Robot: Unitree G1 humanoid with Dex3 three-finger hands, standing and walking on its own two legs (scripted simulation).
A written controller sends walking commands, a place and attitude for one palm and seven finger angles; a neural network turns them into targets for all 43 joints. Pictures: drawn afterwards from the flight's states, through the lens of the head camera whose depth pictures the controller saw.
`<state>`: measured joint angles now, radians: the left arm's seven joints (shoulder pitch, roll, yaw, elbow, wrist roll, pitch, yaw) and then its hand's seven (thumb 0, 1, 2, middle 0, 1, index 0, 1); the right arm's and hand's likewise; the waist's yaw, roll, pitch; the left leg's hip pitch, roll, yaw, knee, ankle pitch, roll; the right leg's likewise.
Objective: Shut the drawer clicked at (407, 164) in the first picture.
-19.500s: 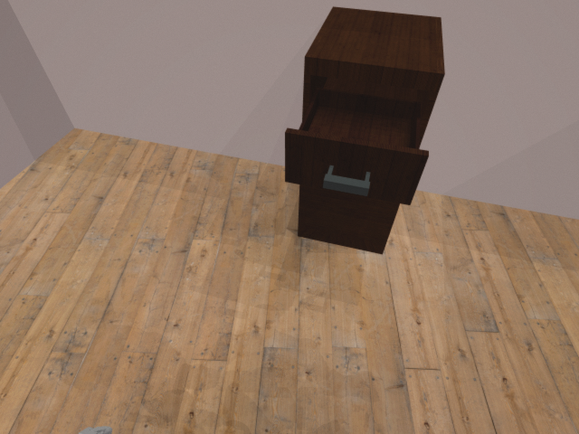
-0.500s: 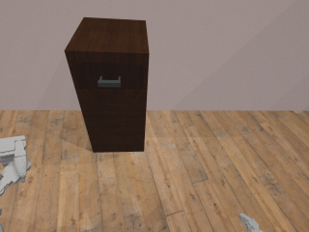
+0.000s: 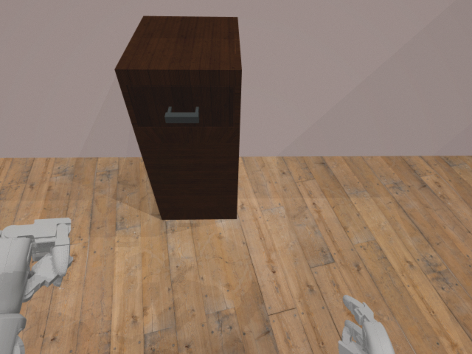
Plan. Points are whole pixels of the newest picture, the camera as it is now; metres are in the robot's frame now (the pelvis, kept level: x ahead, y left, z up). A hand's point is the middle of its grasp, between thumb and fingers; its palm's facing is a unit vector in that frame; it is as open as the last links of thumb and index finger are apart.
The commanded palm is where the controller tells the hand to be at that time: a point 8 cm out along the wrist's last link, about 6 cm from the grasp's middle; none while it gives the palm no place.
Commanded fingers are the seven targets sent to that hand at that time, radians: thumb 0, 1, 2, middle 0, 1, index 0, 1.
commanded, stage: let the arm hang, fingers relaxed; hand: left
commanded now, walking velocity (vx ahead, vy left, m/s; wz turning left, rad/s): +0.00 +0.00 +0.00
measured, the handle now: (183, 113) +0.83 +0.23 -0.09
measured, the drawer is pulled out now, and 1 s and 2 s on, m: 0.00 0.00 0.00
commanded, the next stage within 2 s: look to check the result in 1.06 s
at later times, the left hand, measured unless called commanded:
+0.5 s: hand out of the picture -0.10 +0.17 -0.17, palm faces +0.06 -0.98 -0.21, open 4.8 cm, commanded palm none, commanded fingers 0.00 0.90 0.90 -0.28 -0.39 -0.28 -0.39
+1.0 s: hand out of the picture -0.02 +0.12 -0.18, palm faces +0.09 -0.99 -0.13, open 7.3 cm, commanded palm none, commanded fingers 0.00 0.90 0.90 -0.20 -0.30 -0.20 -0.30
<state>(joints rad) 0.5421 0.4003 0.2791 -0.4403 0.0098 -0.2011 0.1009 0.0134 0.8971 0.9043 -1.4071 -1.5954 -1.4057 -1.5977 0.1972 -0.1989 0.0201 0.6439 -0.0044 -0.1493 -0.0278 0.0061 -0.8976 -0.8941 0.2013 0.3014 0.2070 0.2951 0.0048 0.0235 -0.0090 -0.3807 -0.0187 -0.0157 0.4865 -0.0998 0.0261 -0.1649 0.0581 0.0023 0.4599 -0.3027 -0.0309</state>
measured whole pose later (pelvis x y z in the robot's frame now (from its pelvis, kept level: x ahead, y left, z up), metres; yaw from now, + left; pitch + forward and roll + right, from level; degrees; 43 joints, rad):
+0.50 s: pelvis +0.00 -0.01 +0.00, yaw +2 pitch -3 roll -2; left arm 0.43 0.19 0.01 1.14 0.01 0.03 0.03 0.01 0.91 0.90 -0.64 -0.80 -0.64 -0.81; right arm 0.35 -0.14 -0.01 1.09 -0.02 0.04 -0.03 0.00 -0.90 -0.89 0.20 0.30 0.20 0.29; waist 0.00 0.00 0.08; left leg -0.32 -0.02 -0.06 0.48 -0.11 0.02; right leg -0.09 0.07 -0.03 0.44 -0.31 -0.05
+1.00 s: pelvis +0.01 -0.01 +0.00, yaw +1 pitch -2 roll +0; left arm 0.34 0.07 0.01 1.12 0.01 -0.01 0.04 0.00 0.91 0.90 -0.21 -0.30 -0.20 -0.30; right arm 0.34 -0.08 -0.02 1.12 -0.02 0.01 -0.04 0.00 -0.91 -0.89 0.20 0.30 0.20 0.29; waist -0.01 0.00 0.03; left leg -0.30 -0.03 -0.04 0.47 -0.13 0.02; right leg -0.10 0.05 -0.02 0.48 -0.34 -0.05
